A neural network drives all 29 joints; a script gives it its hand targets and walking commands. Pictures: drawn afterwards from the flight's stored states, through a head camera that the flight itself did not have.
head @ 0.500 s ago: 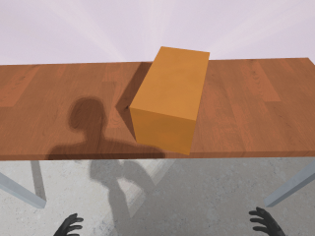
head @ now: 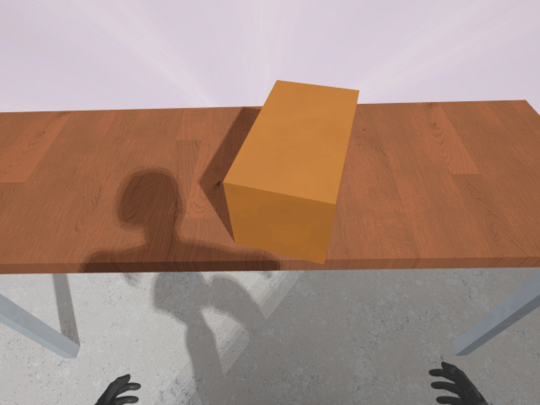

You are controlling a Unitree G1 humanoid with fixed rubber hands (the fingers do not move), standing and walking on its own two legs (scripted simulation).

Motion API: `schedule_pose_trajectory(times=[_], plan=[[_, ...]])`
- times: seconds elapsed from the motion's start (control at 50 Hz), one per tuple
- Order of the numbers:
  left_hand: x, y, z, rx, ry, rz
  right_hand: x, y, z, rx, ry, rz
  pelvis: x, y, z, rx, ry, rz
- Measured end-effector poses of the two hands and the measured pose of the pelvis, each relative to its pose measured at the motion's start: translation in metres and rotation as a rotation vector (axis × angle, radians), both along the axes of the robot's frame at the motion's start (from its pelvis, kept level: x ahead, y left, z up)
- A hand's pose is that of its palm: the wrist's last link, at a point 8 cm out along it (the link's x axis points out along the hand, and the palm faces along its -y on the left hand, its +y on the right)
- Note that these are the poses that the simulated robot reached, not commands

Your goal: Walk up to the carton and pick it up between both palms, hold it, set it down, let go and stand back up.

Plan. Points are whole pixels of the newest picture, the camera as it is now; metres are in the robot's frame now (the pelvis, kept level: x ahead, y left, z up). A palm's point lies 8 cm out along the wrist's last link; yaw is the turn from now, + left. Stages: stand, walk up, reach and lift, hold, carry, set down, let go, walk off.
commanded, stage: stand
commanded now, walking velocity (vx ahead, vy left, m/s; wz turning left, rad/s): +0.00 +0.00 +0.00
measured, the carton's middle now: (298, 165) +0.52 -0.02 +0.05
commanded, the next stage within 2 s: walk up in 1.42 s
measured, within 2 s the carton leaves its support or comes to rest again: neither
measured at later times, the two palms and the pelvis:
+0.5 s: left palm out of the picture +0.08 +0.29 -0.10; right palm out of the picture +0.10 -0.27 -0.09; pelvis -0.01 +0.00 +0.00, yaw +0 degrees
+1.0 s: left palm out of the picture +0.05 +0.29 -0.10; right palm out of the picture +0.07 -0.27 -0.09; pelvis -0.03 +0.00 +0.01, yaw +0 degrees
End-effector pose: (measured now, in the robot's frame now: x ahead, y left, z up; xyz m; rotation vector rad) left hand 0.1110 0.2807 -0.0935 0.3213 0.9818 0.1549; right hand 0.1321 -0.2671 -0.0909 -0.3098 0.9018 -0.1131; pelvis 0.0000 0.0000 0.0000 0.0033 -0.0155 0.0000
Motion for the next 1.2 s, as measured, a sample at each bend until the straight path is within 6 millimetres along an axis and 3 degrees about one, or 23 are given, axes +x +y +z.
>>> schedule_pose_trajectory(times=[1.2], plan=[[-0.071, 0.011, -0.009, -0.015, 0.16, 0.042, -0.07, -0.008, -0.005, -0.019, 0.163, -0.044, -0.032, 0.004, 0.012, -0.004, 0.008, 0.0]])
